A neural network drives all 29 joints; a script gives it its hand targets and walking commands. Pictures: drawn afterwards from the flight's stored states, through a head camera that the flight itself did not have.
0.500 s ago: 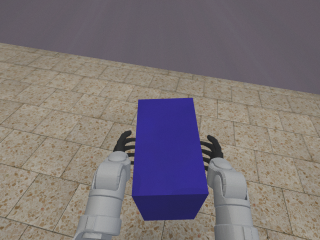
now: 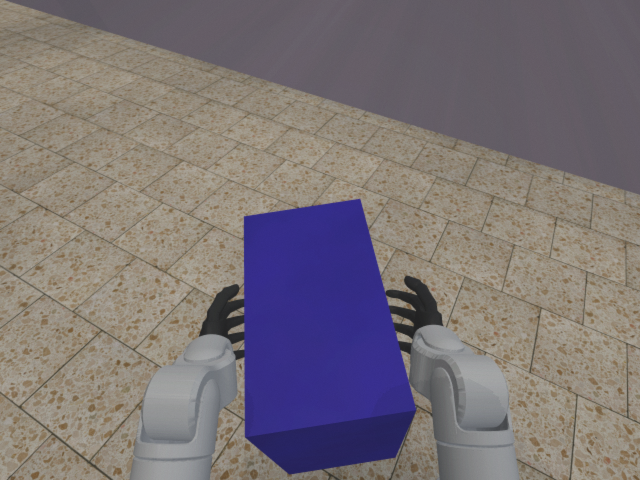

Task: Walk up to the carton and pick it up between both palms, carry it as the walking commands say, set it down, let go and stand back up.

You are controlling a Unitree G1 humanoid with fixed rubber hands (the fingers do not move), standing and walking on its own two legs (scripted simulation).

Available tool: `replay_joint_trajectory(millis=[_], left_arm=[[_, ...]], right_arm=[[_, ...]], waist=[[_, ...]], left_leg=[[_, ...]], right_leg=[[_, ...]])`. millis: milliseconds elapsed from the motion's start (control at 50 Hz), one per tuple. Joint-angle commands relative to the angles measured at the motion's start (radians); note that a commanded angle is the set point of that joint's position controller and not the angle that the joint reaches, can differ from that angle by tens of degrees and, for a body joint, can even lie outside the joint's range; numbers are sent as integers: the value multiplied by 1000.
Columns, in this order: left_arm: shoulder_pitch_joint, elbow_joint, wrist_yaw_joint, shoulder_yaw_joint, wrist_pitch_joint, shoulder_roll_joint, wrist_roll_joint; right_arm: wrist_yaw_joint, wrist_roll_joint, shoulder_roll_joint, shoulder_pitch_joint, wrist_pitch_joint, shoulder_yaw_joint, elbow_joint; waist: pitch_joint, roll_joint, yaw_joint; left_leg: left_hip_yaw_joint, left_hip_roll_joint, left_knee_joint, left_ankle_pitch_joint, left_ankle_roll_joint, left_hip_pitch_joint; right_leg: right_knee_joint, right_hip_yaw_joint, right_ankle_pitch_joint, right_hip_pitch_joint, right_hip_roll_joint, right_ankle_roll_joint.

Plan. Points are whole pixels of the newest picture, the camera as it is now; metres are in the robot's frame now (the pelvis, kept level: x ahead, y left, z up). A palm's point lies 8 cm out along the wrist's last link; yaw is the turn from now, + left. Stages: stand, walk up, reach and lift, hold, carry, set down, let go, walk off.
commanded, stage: carry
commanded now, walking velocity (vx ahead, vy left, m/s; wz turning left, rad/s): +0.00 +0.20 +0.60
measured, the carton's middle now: (323, 342) +0.31 +0.00 +0.01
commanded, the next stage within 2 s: none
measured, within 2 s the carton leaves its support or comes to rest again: neither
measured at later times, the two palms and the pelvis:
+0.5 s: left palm out of the picture +0.13 +0.32 +0.08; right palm (236, 389) +0.21 +0.09 +0.10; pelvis -0.09 +0.13 +0.00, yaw +18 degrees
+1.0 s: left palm out of the picture -0.06 +0.50 +0.08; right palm out of the picture +0.08 +0.30 +0.09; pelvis -0.22 +0.25 +0.00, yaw +37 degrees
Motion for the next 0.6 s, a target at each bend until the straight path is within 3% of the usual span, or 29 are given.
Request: replay_joint_trajectory(millis=[0,40,60,80,120,140,160,180,200,220,240,260,280,300,340,380,420,440,460,480,500,520,560,580], left_arm=[[-480,-185,-156,-524,-40,-999,-254],[-557,-245,-164,-555,-47,-1010,-292],[-533,-222,-170,-550,-47,-1016,-296],[-544,-242,-173,-551,-52,-1021,-304],[-504,-211,-172,-549,-39,-1031,-294],[-483,-208,-172,-528,-41,-1028,-285],[-479,-205,-173,-528,-38,-1038,-287],[-468,-189,-168,-500,-33,-1019,-273],[-447,-185,-166,-487,-41,-1026,-255],[-409,-160,-154,-461,-42,-1035,-222],[-382,-131,-158,-441,-37,-1034,-214],[-431,-151,-159,-448,-43,-1040,-218],[-428,-158,-157,-438,-47,-1028,-205],[-407,-168,-154,-430,-47,-1015,-197],[-428,-194,-144,-426,-45,-976,-198],[-411,-196,-142,-409,-40,-943,-184],[-422,-216,-134,-409,-32,-904,-179],[-428,-216,-132,-417,-25,-888,-175],[-416,-181,-132,-427,-11,-899,-176],[-423,-180,-135,-454,-7,-915,-189],[-463,-202,-149,-491,-4,-924,-222],[-495,-200,-159,-521,-1,-957,-235],[-576,-195,-165,-555,-8,-1007,-271],[-579,-194,-169,-577,-9,-1030,-289]], right_arm=[[141,192,967,-319,-66,418,-221],[144,185,982,-340,-73,410,-231],[142,186,979,-357,-78,426,-257],[141,190,983,-379,-83,433,-280],[139,178,971,-354,-73,431,-280],[141,188,970,-378,-70,440,-286],[142,195,965,-405,-64,449,-300],[141,198,979,-382,-48,459,-273],[148,219,961,-431,-44,488,-328],[155,238,961,-475,-39,501,-341],[158,248,973,-478,-34,520,-328],[165,261,973,-507,-38,524,-344],[168,270,970,-496,-38,525,-329],[172,282,972,-468,-34,531,-316],[167,285,970,-443,-27,503,-272],[164,290,974,-468,-22,512,-263],[158,270,976,-404,-9,500,-201],[156,259,972,-371,-4,482,-164],[154,243,955,-353,0,464,-146],[155,226,936,-333,-4,445,-135],[159,230,953,-323,-16,442,-163],[157,217,992,-327,-19,438,-159],[156,205,1000,-384,-41,418,-177],[157,195,993,-382,-48,403,-196]], waist=[[-527,167,-10],[-524,195,-8],[-524,160,-9],[-534,168,-11],[-531,190,-6],[-530,160,9],[-538,140,36],[-518,-151,37],[-447,-392,26],[-407,-279,20],[-395,-168,16],[-389,-114,11],[-394,-110,9],[-410,-163,12],[-406,-241,16],[-406,-303,27],[-399,-275,10],[-412,-159,-3],[-384,99,-15],[-366,349,-11],[-359,361,-16],[-365,287,-15],[-430,248,-7],[-453,258,-9]], left_leg=[[-349,259,-146,897,152,535],[-368,253,-196,776,133,465],[-354,248,-217,717,120,424],[-337,234,-238,655,101,395],[-332,202,-300,533,14,294],[-300,172,-290,478,-46,183],[-215,112,-283,282,-134,-30],[-104,18,-16,1,-162,-176],[-81,30,329,-223,-145,-297],[-205,113,469,-183,-100,-233],[-176,96,513,-134,-84,-229],[-157,104,438,-110,-71,-230],[-118,89,343,-107,-76,-190],[-70,60,279,-124,-75,-144],[15,13,95,-149,-82,-3],[72,-17,-14,-132,-80,63],[103,-46,-211,-16,-81,178],[25,-16,-297,64,-61,270],[-248,183,-357,279,10,365],[-525,364,-346,574,112,430],[-485,341,-263,640,182,393],[-439,303,-247,585,170,353],[-330,246,-199,677,141,426],[-329,236,-215,593,140,420]], right_leg=[[93,0,8,-168,69,-28],[6,-5,72,-99,93,-29],[-77,-21,91,-37,110,-34],[-152,-34,110,30,125,-36],[-326,-40,141,197,151,-68],[-488,-33,188,355,146,-97],[-661,-4,244,619,87,-143],[-758,306,290,699,-225,-239],[-745,548,520,568,-511,-378],[-698,457,668,473,-465,-387],[-709,352,688,429,-414,-341],[-678,255,683,449,-351,-289],[-621,133,755,469,-273,-234],[-584,69,834,457,-245,-202],[-548,-38,876,407,-217,-148],[-536,-64,822,398,-232,-122],[-457,-99,714,358,-203,-64],[-348,-116,598,298,-164,-21],[-133,-152,242,92,-70,21],[51,-151,-155,-150,62,58],[163,-23,-162,-152,42,30],[164,-17,-98,-135,44,13],[92,-11,10,-140,59,-22],[42,-18,60,-117,71,-19]])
